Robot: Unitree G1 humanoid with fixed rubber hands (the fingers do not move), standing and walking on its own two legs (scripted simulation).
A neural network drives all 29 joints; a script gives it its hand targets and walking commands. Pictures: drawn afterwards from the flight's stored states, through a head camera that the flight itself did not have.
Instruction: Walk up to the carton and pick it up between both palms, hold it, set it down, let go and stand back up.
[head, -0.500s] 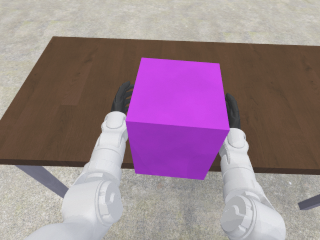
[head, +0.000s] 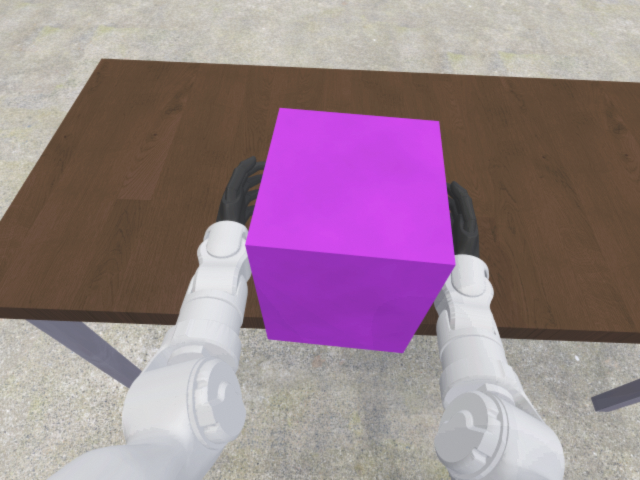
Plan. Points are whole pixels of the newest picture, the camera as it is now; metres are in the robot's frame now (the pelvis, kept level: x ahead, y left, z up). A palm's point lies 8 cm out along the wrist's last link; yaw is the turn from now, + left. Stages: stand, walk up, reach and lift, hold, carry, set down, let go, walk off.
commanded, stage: set down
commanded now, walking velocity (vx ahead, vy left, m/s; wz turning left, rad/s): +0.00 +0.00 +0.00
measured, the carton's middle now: (345, 239) +0.42 -0.01 +0.03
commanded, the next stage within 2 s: none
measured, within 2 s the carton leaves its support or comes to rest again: neither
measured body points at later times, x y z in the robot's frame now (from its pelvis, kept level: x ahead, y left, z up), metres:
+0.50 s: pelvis +0.00 +0.01 +0.00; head +0.07 +0.02 +0.45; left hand +0.43 +0.14 +0.06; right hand +0.41 -0.15 +0.05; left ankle -0.01 +0.09 -0.75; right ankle -0.01 -0.09 -0.75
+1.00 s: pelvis -0.01 +0.01 -0.01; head +0.07 +0.02 +0.43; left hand +0.45 +0.15 +0.03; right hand +0.42 -0.16 +0.03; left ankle -0.01 +0.09 -0.75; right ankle -0.01 -0.09 -0.75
